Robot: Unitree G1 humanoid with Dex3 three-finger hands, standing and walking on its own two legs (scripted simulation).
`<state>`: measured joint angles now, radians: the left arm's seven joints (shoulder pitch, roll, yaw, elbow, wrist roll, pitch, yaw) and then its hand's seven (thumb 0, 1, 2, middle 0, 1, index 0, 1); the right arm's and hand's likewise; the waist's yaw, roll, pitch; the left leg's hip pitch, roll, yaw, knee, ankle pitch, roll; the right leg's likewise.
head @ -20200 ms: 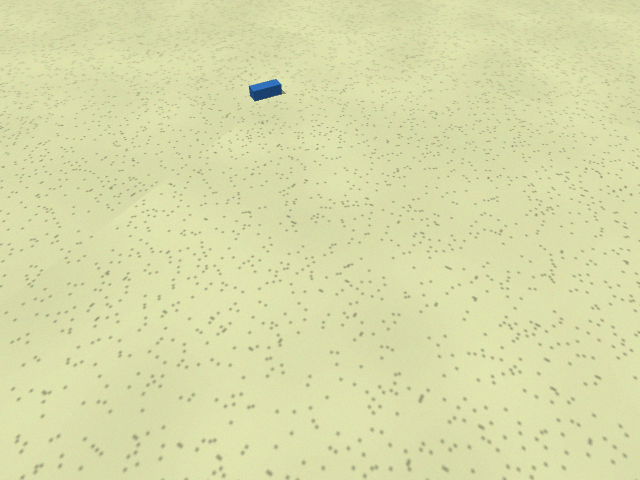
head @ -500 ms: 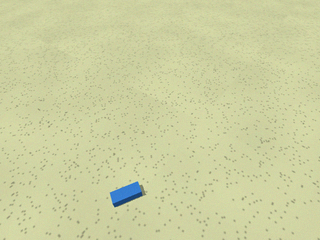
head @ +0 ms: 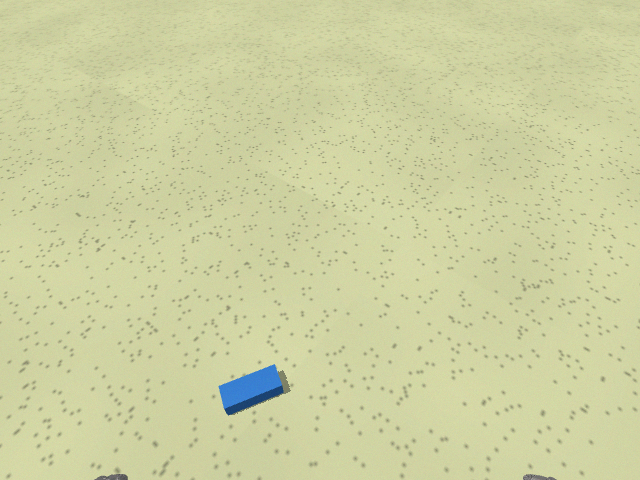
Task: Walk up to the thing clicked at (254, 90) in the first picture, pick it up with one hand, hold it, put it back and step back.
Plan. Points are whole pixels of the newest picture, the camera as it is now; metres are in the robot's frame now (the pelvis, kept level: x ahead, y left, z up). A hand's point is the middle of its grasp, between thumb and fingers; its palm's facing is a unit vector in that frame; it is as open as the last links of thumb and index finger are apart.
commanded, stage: walk up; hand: left
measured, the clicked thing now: (251, 389) +0.48 +0.23 -0.75
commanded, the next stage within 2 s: stand in 0.78 s
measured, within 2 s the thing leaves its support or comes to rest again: neither
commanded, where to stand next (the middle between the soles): +0.09 +0.01 m, yaw -2 degrees
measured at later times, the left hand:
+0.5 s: hand out of the picture +0.08 +0.26 -0.15, palm faces +0.00 -0.94 -0.35, open 7.4 cm
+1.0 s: hand out of the picture +0.08 +0.25 -0.15, palm faces -0.01 -0.94 -0.34, open 7.4 cm
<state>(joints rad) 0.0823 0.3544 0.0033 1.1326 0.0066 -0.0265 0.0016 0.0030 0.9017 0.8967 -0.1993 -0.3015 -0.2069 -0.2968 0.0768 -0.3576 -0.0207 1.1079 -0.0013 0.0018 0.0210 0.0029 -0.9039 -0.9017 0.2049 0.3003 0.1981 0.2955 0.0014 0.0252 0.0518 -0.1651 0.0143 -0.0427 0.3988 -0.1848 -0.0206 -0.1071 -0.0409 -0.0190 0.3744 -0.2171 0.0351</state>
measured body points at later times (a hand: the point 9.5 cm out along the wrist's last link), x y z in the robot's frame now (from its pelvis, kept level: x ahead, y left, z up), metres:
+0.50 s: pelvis +0.00 +0.00 +0.00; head +0.01 +0.00 +0.45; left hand +0.08 +0.30 -0.13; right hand +0.08 -0.30 -0.13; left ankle +0.02 +0.13 -0.74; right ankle -0.01 -0.14 -0.74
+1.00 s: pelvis +0.01 +0.00 +0.00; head +0.02 +0.00 +0.45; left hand +0.08 +0.30 -0.13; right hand +0.10 -0.30 -0.13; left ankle +0.02 +0.13 -0.74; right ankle -0.01 -0.14 -0.74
